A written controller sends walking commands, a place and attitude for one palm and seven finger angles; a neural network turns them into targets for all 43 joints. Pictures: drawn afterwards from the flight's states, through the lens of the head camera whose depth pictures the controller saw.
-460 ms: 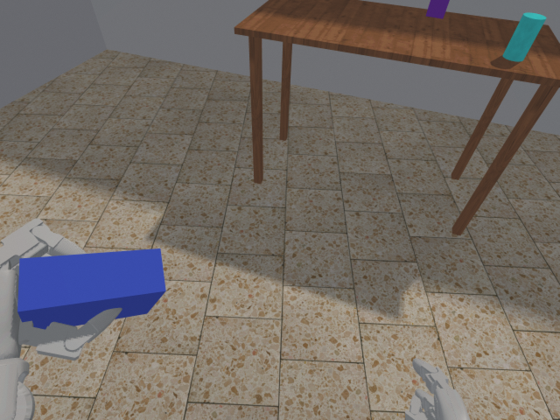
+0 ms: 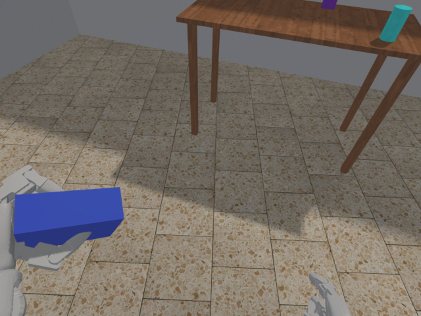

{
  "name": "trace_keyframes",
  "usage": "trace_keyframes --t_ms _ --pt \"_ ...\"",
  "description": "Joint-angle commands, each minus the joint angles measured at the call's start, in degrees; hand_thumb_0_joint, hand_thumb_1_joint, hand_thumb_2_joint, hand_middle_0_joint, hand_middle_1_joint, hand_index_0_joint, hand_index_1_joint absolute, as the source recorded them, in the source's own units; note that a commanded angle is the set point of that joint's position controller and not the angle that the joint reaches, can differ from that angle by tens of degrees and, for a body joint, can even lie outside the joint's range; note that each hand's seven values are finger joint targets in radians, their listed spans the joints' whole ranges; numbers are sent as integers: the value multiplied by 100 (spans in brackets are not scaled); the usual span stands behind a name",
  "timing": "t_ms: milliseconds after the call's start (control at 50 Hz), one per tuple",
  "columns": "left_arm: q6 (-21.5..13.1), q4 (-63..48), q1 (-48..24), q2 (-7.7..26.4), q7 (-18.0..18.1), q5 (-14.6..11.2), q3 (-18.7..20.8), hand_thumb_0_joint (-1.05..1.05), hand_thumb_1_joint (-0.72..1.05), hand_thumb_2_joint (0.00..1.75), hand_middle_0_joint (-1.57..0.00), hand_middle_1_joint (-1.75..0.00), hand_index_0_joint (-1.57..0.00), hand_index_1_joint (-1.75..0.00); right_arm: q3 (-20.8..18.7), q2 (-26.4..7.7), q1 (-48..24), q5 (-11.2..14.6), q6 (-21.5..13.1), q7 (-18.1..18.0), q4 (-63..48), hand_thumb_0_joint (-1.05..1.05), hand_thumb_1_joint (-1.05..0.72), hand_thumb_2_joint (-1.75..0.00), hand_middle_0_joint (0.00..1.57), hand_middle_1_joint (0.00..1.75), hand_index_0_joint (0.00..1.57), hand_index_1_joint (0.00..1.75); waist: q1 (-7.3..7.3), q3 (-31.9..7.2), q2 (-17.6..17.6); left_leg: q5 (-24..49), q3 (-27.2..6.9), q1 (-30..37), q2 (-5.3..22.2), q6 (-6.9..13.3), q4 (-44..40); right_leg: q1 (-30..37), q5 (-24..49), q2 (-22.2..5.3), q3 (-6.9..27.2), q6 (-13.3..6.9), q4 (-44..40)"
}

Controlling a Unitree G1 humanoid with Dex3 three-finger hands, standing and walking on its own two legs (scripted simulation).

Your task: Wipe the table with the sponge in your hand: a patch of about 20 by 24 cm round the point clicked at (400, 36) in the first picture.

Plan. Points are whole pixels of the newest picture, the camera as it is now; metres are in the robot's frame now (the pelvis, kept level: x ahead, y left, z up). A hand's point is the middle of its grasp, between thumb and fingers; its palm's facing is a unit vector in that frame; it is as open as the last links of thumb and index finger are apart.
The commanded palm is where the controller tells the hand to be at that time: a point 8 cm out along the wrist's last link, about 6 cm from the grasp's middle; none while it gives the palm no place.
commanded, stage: look at it before walking up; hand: left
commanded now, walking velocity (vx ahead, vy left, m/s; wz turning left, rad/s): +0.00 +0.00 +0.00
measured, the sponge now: (86, 217) +0.23 +0.21 +0.14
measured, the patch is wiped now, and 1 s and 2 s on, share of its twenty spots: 0.00 0.00 0.00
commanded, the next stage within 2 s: walk to a spot facing it in 0.02 s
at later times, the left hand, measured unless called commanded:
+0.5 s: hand (79, 197) +0.25 +0.22 +0.15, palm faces +0.43 -0.82 -0.37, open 9.1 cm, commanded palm +0.20 +0.26 +0.18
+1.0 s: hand (146, 118) +0.42 +0.15 +0.17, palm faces +0.27 -0.84 -0.48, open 9.0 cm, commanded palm +0.37 +0.21 +0.18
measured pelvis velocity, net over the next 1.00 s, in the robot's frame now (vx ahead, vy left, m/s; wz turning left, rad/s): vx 0.18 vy -0.05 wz -0.12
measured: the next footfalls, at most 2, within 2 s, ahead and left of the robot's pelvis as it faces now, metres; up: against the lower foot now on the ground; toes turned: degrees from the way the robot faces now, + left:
right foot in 1.04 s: +0.30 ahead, -0.17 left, +0.00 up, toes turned -17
left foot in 1.64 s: +0.51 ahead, -0.01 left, +0.00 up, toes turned +11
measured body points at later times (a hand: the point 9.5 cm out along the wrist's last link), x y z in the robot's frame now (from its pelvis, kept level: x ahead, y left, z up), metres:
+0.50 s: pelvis +0.04 -0.02 -0.01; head +0.01 -0.03 +0.44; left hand +0.22 +0.26 +0.17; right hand +0.18 -0.25 -0.10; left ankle +0.04 +0.11 -0.73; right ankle +0.05 -0.13 -0.74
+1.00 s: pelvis +0.18 -0.05 +0.00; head +0.20 -0.06 +0.44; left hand +0.40 +0.20 +0.19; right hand +0.30 -0.27 -0.11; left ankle +0.11 +0.11 -0.74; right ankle +0.24 -0.16 -0.72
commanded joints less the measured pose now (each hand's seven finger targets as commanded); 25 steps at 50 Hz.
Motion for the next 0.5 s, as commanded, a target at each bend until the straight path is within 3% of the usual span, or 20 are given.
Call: trace_keyframes --t_ms 0,140,180,220,260,300,320,360,380,400,420,440,460,480 --pt "-399 -1263 -470 931 97 -21 595 0 10 130 -120 -160 -120 -160 -300 -674 -555 -29 -313 -78 -881 0 -90 -90 20 30 20 30 19 -555 268 -523 -212 -308 275 122 -763 540 -287 -263 305 -57 -414" --pt "-402 -1313 -488 916 91 -24 560 0 10 130 -120 -160 -120 -160 -297 -672 -573 -22 -320 -75 -852 0 -90 -90 20 30 20 30 16 -632 232 -562 -223 -224 326 123 -759 548 -325 -274 270 -60 -321" --pt "-406 -1352 -505 943 105 -22 572 0 10 130 -120 -160 -120 -160 -324 -695 -592 -46 -296 -90 -856 0 -90 -90 20 30 20 30 -6 -622 344 -1552 -277 -241 422 229 -796 320 -1160 -270 336 -143 -196" --pt "-364 -1390 -561 912 122 14 568 0 10 130 -120 -160 -120 -160 -329 -745 -605 -64 -260 -135 -888 0 -90 -90 20 30 20 30 -24 -406 584 -2642 -544 -410 590 352 -1024 2 -1959 -170 235 -189 20" --pt "-336 -1307 -572 843 149 57 531 0 10 130 -120 -160 -120 -160 -299 -728 -607 -63 -228 -170 -884 0 -90 -90 20 30 20 30 -51 -178 791 -3211 -975 -619 893 529 -1278 -158 -1997 14 1 -174 468" --pt "-326 -1263 -610 821 168 54 523 0 10 130 -120 -160 -120 -160 -310 -728 -557 -74 -213 -189 -846 0 -90 -90 20 30 20 30 -79 -157 969 -3003 -1265 -492 1154 667 -1304 -217 -1599 88 -260 -175 878" --pt "-327 -1225 -670 910 171 44 594 0 10 130 -120 -160 -120 -160 -317 -726 -548 -89 -221 -204 -819 0 -90 -90 20 30 20 30 -76 -179 875 -2681 -1322 -345 1226 701 -1190 -263 -1473 56 -317 -172 862" --pt "-323 -1137 -665 831 145 57 500 0 10 130 -120 -160 -120 -160 -325 -736 -512 -102 -214 -186 -789 0 -90 -90 20 30 20 30 -54 -270 894 -2156 -886 -421 1116 604 -856 93 -1347 -5 -345 -199 538" --pt "-308 -1029 -623 830 126 53 489 0 10 130 -120 -160 -120 -160 -329 -725 -534 -86 -195 -170 -801 0 -90 -90 20 30 20 30 -36 -246 740 -2318 -564 -612 956 510 -615 229 -1518 -105 -160 -268 298" --pt "-293 -980 -659 832 113 59 468 0 10 130 -120 -160 -120 -160 -333 -710 -509 -94 -172 -155 -823 0 -90 -90 20 30 20 30 -48 -125 379 -2465 -243 -922 664 385 -180 205 -2037 -350 362 -436 4" --pt "-265 -955 -682 874 94 63 483 0 10 130 -120 -160 -120 -160 -351 -701 -588 -105 -159 -138 -845 0 -90 -90 20 30 20 30 -7 79 -201 -2397 171 -1259 325 245 565 58 -2724 -760 1242 -709 -451" --pt "-273 -1006 -799 946 100 67 462 0 10 130 -120 -160 -120 -160 -312 -602 -647 -87 -161 -111 -825 0 -90 -90 20 30 20 30 27 176 -1071 -1958 463 -1677 48 121 1494 260 -3056 -1373 2381 -1024 -1026" --pt "-307 -1067 -979 1060 129 70 486 0 10 130 -120 -160 -120 -160 -326 -617 -688 -42 -177 -84 -815 0 -90 -90 20 30 20 30 53 165 -1397 -1789 419 -1999 31 46 2332 566 -2904 -1915 3140 -1351 -1407" --pt "-365 -1108 -1060 1119 145 76 510 0 10 130 -120 -160 -120 -160 -315 -641 -735 -58 -201 -71 -815 0 -90 -90 20 30 20 30 58 181 -1053 -1797 166 -2190 158 12 2743 702 -2550 -2102 3282 -1546 -1491"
